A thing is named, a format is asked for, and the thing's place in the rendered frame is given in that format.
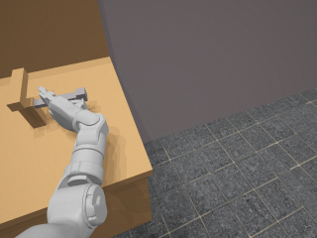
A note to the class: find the tap lever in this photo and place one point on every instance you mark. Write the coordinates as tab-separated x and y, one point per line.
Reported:
78	94

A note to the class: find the counter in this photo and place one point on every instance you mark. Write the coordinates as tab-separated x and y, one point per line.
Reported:
60	45

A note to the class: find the robot left upper arm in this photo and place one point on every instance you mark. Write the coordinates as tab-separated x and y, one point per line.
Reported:
74	212

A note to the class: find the left robot hand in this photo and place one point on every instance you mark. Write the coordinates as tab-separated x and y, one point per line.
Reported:
62	110

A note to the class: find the robot left forearm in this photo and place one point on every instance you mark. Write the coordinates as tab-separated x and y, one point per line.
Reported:
86	163

